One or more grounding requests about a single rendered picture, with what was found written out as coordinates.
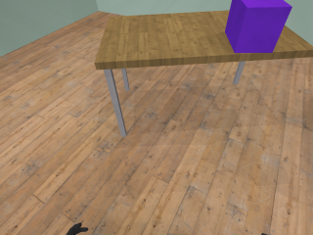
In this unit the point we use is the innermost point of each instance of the left robot hand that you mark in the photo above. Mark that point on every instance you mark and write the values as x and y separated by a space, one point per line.
76 228

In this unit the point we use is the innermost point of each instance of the table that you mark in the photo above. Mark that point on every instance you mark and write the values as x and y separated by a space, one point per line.
177 39

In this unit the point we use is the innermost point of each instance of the carton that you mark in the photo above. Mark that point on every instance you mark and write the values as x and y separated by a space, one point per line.
254 26

